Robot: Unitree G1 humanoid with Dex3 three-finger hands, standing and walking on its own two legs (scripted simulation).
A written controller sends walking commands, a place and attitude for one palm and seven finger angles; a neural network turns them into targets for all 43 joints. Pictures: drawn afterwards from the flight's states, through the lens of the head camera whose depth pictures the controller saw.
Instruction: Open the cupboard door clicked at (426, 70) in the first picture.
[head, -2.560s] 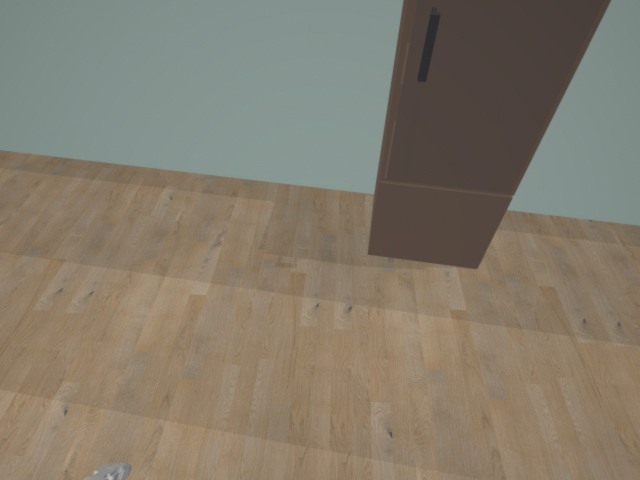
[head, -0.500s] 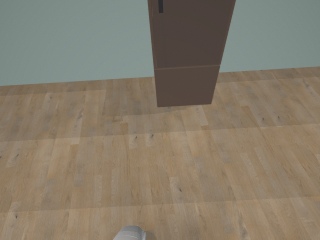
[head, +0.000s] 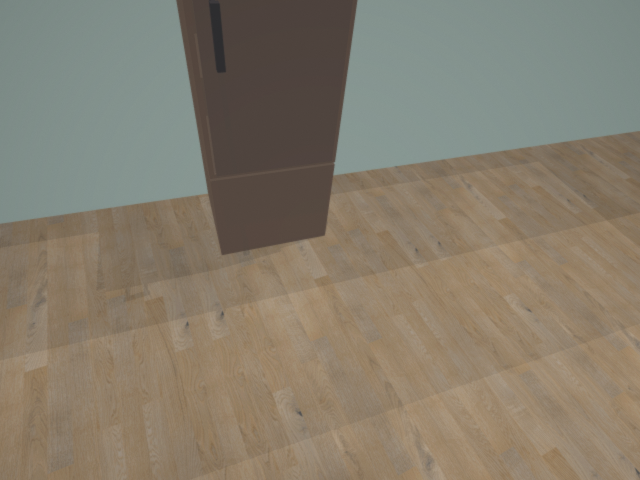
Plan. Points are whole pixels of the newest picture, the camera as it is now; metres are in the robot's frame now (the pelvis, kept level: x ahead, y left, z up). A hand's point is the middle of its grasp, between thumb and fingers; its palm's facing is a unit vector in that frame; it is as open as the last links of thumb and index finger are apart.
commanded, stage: walk to a spot facing it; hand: left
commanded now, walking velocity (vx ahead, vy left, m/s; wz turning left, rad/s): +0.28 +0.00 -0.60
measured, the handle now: (216, 35) +1.03 +0.36 +0.10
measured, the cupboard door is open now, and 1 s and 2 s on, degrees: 0 0 0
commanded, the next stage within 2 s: turn to face it in 1.16 s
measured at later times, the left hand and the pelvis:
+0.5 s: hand (297, 365) +0.35 +0.06 -0.20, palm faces -0.39 -0.91 -0.13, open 7.4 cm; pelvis +0.16 -0.05 -0.03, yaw -20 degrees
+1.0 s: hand (278, 313) +0.46 +0.11 -0.20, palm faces -0.42 -0.89 -0.19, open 7.4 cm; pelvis +0.36 -0.07 -0.01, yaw -34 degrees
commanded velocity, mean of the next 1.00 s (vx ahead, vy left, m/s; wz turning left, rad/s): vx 0.24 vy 0.00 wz -0.56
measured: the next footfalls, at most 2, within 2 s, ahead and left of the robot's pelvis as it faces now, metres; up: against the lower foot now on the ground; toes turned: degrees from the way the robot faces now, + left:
right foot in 0.46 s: +0.25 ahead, -0.16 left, +0.00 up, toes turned -26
left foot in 0.94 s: +0.50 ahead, -0.03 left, +0.00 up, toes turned -24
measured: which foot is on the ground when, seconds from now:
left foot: down 0.00-0.48, up 0.50-0.92, down 0.94-1.00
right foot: up 0.00-0.44, down 0.46-0.94, up 0.96-1.00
